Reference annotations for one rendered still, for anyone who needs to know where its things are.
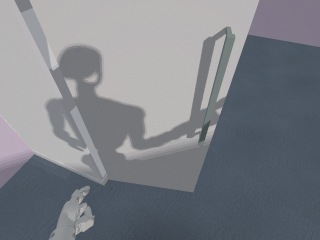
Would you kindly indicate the robot left hand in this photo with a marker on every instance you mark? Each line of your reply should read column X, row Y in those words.
column 72, row 210

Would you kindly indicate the handle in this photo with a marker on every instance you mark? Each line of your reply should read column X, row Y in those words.
column 221, row 69

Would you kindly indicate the fridge door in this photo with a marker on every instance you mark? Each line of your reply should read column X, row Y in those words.
column 141, row 73

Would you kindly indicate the left robot forearm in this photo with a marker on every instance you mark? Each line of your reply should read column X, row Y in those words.
column 63, row 233

